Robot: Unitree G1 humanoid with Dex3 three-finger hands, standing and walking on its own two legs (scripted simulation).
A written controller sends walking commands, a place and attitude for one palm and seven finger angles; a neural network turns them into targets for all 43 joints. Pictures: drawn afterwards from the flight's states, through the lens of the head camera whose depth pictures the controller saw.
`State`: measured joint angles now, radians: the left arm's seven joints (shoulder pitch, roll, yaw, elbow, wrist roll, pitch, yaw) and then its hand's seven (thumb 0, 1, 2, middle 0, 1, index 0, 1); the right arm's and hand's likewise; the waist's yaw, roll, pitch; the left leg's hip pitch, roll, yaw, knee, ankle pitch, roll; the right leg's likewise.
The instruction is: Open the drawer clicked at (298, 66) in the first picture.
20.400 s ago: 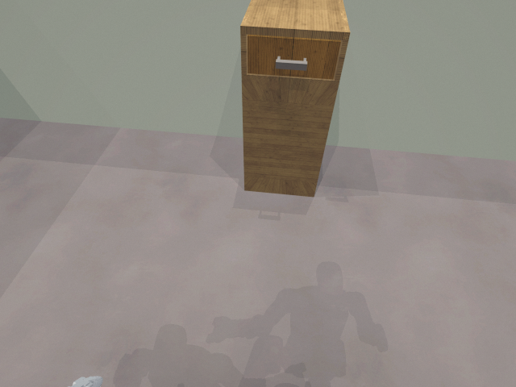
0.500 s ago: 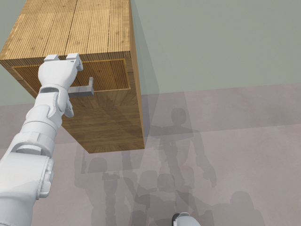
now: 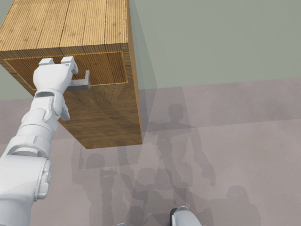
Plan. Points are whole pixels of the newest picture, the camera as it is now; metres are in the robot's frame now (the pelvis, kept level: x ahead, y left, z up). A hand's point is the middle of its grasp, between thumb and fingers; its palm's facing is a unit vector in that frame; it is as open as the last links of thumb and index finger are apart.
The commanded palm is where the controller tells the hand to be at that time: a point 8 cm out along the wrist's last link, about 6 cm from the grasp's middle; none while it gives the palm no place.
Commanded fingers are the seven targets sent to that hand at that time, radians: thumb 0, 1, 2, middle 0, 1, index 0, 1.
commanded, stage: lower the fingers behind the handle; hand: left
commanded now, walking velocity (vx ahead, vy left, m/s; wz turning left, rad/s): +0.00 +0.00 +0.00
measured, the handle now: (71, 80) +0.55 +0.23 +0.00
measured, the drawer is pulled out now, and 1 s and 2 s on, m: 0.00 0.00 0.00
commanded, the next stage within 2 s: lift the fingers back up to retry in 1.08 s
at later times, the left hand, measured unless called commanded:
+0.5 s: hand (65, 91) +0.50 +0.23 +0.02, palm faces -0.03 +0.03 -1.00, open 13.8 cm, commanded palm +0.47 +0.24 +0.05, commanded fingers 0.00 -0.50 0.30 -0.30 -1.20 -0.30 -1.20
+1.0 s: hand (65, 93) +0.49 +0.23 +0.01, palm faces -0.04 +0.05 -1.00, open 13.8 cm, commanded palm +0.47 +0.23 +0.04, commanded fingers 0.00 -0.50 0.30 -0.30 -1.20 -0.30 -1.20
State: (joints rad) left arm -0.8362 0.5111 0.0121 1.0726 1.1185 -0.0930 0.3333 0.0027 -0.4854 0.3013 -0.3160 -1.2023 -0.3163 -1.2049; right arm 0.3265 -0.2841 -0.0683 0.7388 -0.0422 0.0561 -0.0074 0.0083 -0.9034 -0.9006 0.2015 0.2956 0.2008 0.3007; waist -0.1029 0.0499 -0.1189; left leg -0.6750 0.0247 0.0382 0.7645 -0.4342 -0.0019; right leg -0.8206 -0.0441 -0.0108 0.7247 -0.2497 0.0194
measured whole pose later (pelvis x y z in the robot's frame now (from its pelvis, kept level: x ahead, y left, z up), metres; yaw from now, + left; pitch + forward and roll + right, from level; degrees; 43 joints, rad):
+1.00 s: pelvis -0.03 +0.00 -0.03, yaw +1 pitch +24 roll +0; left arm -0.97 0.57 -0.03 1.15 1.11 -0.07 0.32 0.00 -0.49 0.30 -0.27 -1.30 -0.32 -1.20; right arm 0.34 -0.29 -0.04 0.72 -0.04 0.03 -0.01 0.01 -0.90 -0.90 0.20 0.30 0.20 0.30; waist -0.14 0.05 -0.14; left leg -0.91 0.02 0.03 0.98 -0.49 0.00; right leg -1.05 -0.05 -0.01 0.91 -0.28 0.02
